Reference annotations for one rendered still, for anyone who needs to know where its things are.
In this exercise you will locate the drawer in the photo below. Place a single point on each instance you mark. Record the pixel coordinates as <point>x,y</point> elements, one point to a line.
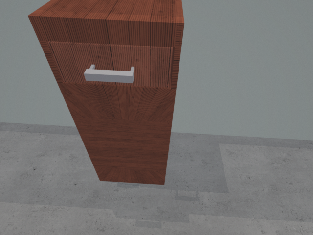
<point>152,65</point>

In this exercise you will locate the handle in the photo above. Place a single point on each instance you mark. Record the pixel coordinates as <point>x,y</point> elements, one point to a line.
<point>109,75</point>

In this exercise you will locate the cabinet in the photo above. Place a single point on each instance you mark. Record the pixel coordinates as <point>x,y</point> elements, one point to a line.
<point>125,129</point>

